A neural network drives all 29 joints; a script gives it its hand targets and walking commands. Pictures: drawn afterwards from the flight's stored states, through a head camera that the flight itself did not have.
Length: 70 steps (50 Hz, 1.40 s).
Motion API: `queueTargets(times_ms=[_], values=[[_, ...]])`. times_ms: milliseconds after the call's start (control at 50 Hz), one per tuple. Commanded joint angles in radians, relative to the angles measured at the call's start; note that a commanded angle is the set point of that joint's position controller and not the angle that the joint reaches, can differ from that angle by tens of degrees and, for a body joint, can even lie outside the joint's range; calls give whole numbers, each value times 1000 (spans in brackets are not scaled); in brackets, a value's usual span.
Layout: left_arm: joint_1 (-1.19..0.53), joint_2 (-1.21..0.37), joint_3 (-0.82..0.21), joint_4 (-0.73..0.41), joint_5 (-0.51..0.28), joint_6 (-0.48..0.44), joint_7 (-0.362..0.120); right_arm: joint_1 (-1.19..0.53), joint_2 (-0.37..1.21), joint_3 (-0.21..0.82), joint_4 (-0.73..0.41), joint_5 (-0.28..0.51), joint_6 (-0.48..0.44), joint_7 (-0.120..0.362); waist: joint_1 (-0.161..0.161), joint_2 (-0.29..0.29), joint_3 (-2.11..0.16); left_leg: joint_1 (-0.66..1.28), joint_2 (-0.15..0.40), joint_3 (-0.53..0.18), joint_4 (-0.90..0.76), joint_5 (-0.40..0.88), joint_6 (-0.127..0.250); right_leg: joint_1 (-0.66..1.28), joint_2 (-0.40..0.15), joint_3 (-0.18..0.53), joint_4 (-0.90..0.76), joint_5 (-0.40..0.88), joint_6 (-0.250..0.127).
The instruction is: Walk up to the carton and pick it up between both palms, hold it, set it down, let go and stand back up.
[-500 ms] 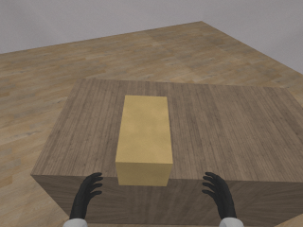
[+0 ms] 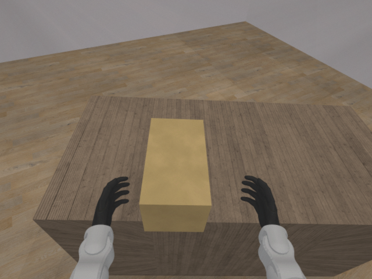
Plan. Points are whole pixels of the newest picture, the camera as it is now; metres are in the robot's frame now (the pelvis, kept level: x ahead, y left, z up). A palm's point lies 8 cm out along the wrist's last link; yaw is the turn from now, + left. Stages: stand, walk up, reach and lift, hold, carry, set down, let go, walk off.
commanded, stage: reach and lift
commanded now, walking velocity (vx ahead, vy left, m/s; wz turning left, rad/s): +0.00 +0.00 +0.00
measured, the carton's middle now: (175, 171) +0.41 +0.03 -0.07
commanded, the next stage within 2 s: none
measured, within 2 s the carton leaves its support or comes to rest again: neither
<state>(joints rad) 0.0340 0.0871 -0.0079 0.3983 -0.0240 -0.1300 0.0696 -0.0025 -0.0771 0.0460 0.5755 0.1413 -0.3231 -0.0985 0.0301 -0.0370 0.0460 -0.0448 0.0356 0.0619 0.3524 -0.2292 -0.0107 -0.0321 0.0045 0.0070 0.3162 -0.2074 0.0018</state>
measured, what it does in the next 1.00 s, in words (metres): stands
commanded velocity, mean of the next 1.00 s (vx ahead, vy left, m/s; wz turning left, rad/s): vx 0.00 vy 0.00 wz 0.00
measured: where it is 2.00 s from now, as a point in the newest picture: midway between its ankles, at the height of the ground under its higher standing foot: outside the picture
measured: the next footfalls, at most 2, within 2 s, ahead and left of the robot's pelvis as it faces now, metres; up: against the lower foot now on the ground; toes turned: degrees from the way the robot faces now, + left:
none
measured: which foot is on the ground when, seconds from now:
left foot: down 0.00-1.00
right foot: down 0.00-1.00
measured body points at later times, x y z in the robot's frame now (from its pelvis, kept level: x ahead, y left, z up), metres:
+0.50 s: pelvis -0.01 +0.00 +0.00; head +0.00 +0.02 +0.45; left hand +0.34 +0.18 +0.06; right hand +0.35 -0.15 +0.06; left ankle -0.02 +0.12 -0.75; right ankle -0.02 -0.12 -0.75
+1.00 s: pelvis -0.01 -0.01 +0.00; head +0.01 +0.01 +0.45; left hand +0.40 +0.17 +0.09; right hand +0.41 -0.14 +0.09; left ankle -0.02 +0.12 -0.75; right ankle -0.02 -0.12 -0.75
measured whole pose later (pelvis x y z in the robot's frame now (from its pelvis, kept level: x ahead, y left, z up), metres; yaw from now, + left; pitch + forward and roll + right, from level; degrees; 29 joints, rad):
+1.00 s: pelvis -0.01 -0.01 +0.00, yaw +0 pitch +3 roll -1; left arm -0.70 0.07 0.20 0.74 0.06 0.17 0.07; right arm -0.76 -0.12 0.05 0.95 0.23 -0.02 -0.22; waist 0.02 -0.03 0.00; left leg -0.21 0.05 0.05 0.36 -0.19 -0.02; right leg -0.19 0.02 0.00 0.30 -0.16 0.00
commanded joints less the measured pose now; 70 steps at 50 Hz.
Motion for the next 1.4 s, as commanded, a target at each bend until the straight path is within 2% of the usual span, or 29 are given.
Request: queueTargets(times_ms=[0,180,340,560,780,960,1040,1140,1260,1380], values=[[-203,22,23,-191,9,46,-2,-194,-62,-11,-171,4,16,-17,-3,37,-152,71,-37,-7,-11,325,-24,-12,22,19,-39,258,-24],[-383,6,62,-236,13,215,0,-371,-72,-18,-198,11,142,-52,0,35,-180,82,-30,3,-30,264,-11,-53,29,0,-52,189,-10],[-557,0,103,-201,28,302,-4,-551,-86,-19,-130,27,206,-82,-6,42,-233,96,-32,5,-19,282,-13,-57,39,-17,-43,224,9],[-789,18,146,-106,36,352,-3,-799,-115,-16,-26,60,262,-116,-12,38,-328,81,-39,9,6,304,-17,-50,53,-35,-21,294,30],[-985,41,181,72,52,339,4,-998,-136,-17,136,94,302,-132,-14,43,-421,61,-43,10,32,348,-27,-55,62,-40,-7,368,38],[-1022,34,217,274,98,240,-7,-1029,-113,-17,302,81,259,-123,-8,25,-437,9,-47,17,40,370,-26,-50,59,-36,5,423,42],[-1020,20,233,366,125,131,-12,-1013,-91,-38,366,47,183,-102,-4,29,-455,-35,-47,21,55,376,-28,-65,54,-36,16,420,36],[-1058,14,243,522,144,-60,-2,-1020,-56,-99,466,-29,52,-70,-12,42,-505,-126,-38,17,91,339,-29,-139,37,-34,46,356,21],[-1137,38,222,728,112,-250,31,-1088,-40,-173,602,-94,-78,-59,-34,59,-611,-237,-25,-2,166,288,-38,-284,25,-37,109,268,1],[-1197,54,176,840,45,-315,66,-1152,-78,-202,688,-83,-123,-50,-41,83,-717,-237,-14,-19,245,311,-62,-446,40,-62,156,173,-13]])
